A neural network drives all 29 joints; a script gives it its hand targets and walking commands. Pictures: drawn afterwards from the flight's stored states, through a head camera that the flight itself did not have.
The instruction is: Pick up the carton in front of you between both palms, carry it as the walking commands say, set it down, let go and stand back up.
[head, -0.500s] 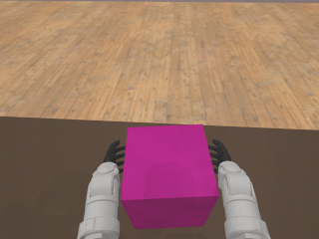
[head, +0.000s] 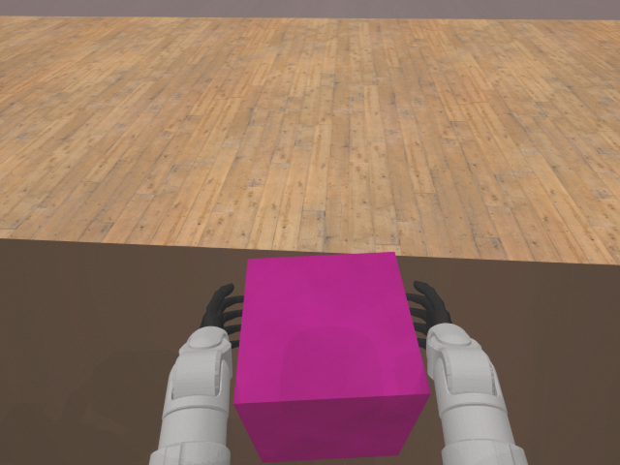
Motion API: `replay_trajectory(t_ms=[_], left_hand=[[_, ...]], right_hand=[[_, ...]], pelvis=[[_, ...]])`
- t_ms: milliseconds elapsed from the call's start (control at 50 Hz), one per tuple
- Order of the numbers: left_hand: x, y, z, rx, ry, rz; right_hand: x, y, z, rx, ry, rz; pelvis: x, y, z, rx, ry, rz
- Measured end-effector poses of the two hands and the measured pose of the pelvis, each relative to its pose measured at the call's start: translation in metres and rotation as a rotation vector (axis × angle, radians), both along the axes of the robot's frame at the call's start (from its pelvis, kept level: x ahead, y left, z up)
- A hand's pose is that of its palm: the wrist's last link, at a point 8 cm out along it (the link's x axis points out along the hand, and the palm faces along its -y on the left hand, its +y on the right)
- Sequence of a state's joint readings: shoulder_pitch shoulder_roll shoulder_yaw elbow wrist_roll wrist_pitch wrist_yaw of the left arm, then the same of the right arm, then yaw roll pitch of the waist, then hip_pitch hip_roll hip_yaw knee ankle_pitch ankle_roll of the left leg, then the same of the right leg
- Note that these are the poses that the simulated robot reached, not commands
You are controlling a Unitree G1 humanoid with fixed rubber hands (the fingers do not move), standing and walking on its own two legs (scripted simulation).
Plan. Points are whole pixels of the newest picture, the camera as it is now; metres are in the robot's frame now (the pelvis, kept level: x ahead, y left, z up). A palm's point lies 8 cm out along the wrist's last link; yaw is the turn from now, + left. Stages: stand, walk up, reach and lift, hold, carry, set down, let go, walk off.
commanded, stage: reach and lift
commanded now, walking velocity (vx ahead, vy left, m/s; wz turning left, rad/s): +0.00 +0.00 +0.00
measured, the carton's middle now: (326, 361) +0.29 +0.00 -0.04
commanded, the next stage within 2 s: hold in 0.06 s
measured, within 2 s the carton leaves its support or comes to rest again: neither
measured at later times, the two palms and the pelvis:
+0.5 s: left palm (210, 337) +0.28 +0.15 +0.05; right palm (443, 334) +0.27 -0.15 +0.05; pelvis -0.01 +0.00 +0.00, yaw +0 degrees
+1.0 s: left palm (211, 334) +0.28 +0.15 +0.05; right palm (442, 331) +0.28 -0.15 +0.05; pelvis -0.01 +0.00 +0.00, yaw +0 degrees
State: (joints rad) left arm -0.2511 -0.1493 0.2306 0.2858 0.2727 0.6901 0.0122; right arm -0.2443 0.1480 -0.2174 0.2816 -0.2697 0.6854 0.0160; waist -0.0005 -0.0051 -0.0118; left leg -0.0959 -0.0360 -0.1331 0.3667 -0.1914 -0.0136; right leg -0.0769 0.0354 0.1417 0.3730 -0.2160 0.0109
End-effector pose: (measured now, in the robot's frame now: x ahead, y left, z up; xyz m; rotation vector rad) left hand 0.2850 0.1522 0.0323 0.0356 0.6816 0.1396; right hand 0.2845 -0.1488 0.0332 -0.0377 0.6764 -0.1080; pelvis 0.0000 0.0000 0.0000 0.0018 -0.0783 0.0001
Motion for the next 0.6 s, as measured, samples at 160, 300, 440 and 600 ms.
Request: replay_trajectory(t_ms=[160,300,440,600], left_hand=[[-0.003,-0.001,0.01,-0.004,-0.026,0.002],[-0.006,-0.001,0.018,-0.008,-0.023,0.001],[-0.009,-0.001,0.016,-0.013,-0.013,0.005],[-0.008,0.0,0.017,-0.019,-0.02,0.007]], right_hand=[[-0.003,-0.001,0.011,0.003,-0.025,-0.004],[-0.007,-0.001,0.018,0.008,-0.022,-0.01],[-0.01,-0.001,0.017,0.012,-0.012,-0.014],[-0.009,0.0,0.018,0.017,-0.019,-0.019]], pelvis=[[-0.002,-0.001,0.001,0.0,-0.014,0.002],[-0.006,0.0,0.001,0.0,-0.039,0.001],[-0.012,0.001,0.0,0.0,-0.044,0.001],[-0.014,0.002,-0.001,0.0,-0.044,0.0]])
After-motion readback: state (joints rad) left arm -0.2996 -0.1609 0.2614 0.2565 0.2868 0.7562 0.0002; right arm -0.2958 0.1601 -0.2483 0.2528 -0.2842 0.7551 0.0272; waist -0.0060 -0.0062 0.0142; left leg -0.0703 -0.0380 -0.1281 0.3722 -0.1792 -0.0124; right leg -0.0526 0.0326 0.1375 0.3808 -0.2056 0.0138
